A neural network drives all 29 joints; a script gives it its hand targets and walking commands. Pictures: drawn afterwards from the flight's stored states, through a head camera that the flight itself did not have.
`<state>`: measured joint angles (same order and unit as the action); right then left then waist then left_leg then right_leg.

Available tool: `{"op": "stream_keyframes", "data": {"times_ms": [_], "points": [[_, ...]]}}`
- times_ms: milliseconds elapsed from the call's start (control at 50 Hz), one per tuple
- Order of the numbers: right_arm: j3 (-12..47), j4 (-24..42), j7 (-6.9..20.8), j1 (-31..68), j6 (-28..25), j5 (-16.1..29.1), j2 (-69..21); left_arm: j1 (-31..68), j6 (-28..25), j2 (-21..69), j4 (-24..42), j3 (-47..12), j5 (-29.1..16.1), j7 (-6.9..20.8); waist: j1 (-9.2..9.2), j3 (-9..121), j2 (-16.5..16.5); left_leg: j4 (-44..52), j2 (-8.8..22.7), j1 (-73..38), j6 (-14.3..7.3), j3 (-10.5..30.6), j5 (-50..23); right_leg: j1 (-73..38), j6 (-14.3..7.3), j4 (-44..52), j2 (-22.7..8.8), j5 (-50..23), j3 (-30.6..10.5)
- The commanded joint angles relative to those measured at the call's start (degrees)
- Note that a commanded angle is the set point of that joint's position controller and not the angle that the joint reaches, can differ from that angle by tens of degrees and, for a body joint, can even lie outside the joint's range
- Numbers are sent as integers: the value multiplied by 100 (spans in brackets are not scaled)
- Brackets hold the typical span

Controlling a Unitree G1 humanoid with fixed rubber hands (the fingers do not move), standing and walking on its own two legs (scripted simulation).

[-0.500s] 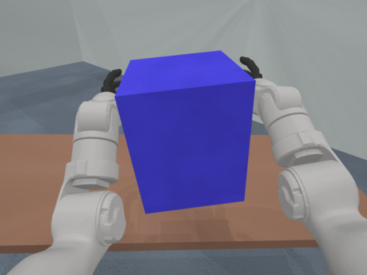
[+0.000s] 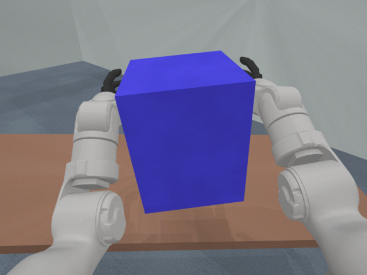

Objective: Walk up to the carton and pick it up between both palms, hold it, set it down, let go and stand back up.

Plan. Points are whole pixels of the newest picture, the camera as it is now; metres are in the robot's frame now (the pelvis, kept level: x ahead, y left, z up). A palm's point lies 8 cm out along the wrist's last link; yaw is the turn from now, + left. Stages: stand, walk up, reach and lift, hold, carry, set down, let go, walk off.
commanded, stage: hold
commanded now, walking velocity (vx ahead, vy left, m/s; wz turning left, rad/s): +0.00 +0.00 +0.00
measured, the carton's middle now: (184, 127) +0.36 +0.00 +0.24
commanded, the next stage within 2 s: set down in 1.88 s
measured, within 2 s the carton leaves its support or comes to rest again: neither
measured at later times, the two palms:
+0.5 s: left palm (110, 103) +0.38 +0.15 +0.28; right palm (251, 90) +0.39 -0.14 +0.31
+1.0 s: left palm (110, 102) +0.38 +0.15 +0.28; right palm (251, 90) +0.39 -0.14 +0.31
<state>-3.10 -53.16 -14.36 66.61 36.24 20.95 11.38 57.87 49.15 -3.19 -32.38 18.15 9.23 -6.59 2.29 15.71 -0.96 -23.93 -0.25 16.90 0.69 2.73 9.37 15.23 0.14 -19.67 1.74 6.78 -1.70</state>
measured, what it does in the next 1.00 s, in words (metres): stands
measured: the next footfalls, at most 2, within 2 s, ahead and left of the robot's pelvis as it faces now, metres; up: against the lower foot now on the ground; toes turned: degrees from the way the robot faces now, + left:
none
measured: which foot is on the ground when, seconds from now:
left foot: down 0.00-1.00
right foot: down 0.00-1.00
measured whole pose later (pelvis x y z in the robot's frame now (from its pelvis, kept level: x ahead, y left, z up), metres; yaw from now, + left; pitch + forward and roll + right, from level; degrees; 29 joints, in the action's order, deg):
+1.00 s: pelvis +0.00 +0.00 +0.00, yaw +0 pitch +2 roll -1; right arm -3.1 -53.2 -14.4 66.6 36.7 21.0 11.4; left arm 57.9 49.0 -3.2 -32.4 18.2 9.2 -6.7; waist 2.3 15.7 -1.0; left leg -23.8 -0.2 16.9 0.7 2.7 9.4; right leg 15.2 0.1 -19.6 1.7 6.8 -1.7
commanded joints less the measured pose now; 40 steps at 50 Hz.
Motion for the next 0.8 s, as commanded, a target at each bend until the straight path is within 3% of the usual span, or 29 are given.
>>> {"op": "stream_keyframes", "data": {"times_ms": [0,80,180,280,320,440,780], "points": [[1042,1904,835,4924,124,1187,-4122,5639,-581,3445,1353,-1798,-1128,1025,82,1960,661,541,-47,-528,255,156,49,-1784,85,225,303,-155,-2],[1139,2056,833,4954,112,1216,-4263,5764,-612,3495,1605,-1912,-1223,1005,79,2166,687,487,-71,-589,261,146,-130,-1827,96,168,296,-346,-6],[1118,1972,816,4903,149,1205,-4207,5571,-564,3429,1350,-1767,-1119,1008,58,1976,634,480,-80,-633,240,134,-113,-1750,105,251,277,-259,-13],[1041,1925,826,4933,148,1173,-4194,5785,-588,3418,1443,-1834,-1162,1007,109,1969,681,521,-47,-516,253,171,123,-1764,90,220,270,-142,-13],[1113,1984,833,4992,134,1190,-4214,5707,-593,3445,1438,-1827,-1166,991,48,2090,650,509,-66,-566,238,138,-34,-1789,107,221,291,-207,-4],[1093,1986,807,4887,153,1226,-4137,5642,-561,3519,1478,-1873,-1169,1009,116,2029,729,467,-76,-617,283,162,-155,-1786,92,225,291,-357,-32],[1078,1988,817,4980,141,1216,-4170,5643,-564,3489,1403,-1798,-1165,1005,79,1981,612,482,-74,-554,238,175,-55,-1772,107,249,278,-241,-24]]}}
